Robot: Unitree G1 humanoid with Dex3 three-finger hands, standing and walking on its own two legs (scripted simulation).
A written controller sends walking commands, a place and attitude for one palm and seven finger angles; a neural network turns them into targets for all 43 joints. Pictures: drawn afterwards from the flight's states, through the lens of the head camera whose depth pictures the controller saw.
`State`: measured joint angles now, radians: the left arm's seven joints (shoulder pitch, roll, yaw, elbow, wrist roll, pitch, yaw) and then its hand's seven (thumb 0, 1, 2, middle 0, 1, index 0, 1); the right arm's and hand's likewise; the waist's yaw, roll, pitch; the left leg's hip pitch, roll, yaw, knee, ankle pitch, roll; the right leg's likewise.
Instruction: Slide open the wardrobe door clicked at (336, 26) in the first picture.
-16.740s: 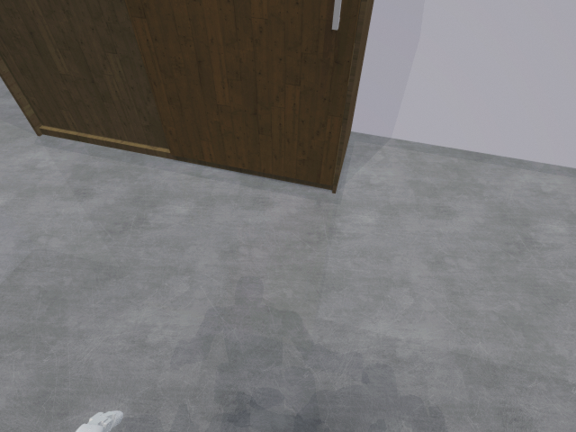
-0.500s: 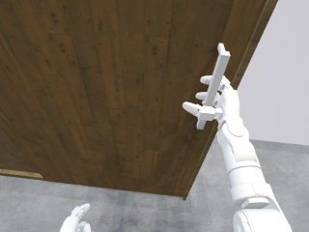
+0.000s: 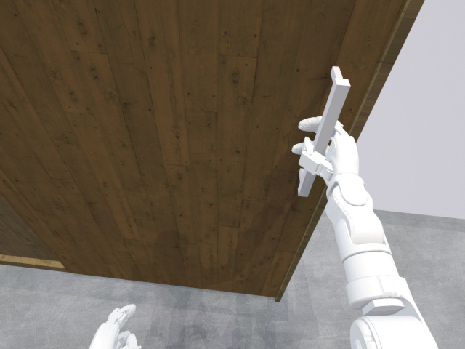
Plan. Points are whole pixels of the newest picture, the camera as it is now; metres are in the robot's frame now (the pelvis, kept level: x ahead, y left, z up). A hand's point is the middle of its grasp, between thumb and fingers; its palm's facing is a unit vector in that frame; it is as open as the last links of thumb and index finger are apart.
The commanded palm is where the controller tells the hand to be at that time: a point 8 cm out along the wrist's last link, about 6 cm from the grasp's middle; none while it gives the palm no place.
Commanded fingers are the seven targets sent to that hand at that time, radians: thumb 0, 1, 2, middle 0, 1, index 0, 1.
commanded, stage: grip the handle and tug to test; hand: right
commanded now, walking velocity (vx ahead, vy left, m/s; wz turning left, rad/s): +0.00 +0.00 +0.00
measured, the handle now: (317, 139) +0.45 -0.12 +0.15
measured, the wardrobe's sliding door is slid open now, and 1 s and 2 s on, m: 0.00 0.00 0.06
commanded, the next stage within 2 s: tug the door sideways, standing still in 0.54 s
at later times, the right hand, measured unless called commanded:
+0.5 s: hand (305, 157) +0.40 -0.10 +0.15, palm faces +0.02 +1.00 +0.03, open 5.1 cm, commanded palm +0.34 -0.15 +0.15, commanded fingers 0.00 -0.90 -0.90 0.45 1.40 0.45 1.40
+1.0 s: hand (305, 159) +0.39 -0.10 +0.15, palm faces +0.07 +1.00 -0.01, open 5.4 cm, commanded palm +0.37 -0.11 +0.15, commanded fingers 0.00 -0.90 -0.90 0.45 1.40 0.45 1.40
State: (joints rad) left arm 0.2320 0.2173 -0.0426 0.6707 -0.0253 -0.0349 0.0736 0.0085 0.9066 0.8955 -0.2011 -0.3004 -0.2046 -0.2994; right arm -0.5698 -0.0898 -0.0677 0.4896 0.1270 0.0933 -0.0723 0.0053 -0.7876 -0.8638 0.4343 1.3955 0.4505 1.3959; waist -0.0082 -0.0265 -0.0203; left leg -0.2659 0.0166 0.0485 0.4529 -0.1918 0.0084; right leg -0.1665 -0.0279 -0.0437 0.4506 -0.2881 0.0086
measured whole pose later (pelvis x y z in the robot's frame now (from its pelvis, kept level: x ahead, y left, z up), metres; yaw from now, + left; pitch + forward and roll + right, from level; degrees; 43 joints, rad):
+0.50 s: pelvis +0.01 +0.00 +0.00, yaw +2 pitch +0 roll +0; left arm 0.24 0.22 -0.04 0.63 -0.03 0.00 0.06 0.01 0.91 0.90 -0.20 -0.30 -0.20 -0.30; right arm -0.43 -0.10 -0.09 0.29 0.13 0.16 -0.07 0.01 -0.80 -0.81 0.37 1.40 0.43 1.40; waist 0.00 -0.03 -0.03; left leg -0.24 0.00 0.02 0.43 -0.20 0.01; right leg -0.12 -0.04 -0.07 0.42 -0.30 0.01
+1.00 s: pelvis +0.02 -0.01 +0.00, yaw -3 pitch +0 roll +1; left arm 0.17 0.19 -0.04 0.64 -0.01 0.02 0.05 0.01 0.91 0.90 -0.20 -0.30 -0.20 -0.30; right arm -0.46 -0.02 0.06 0.22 0.09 0.25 -0.16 0.01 -0.75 -0.85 0.39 1.40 0.40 1.40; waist -0.05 -0.04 -0.02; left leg -0.24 0.04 0.09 0.50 -0.26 0.00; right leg -0.16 -0.01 0.00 0.50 -0.34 0.00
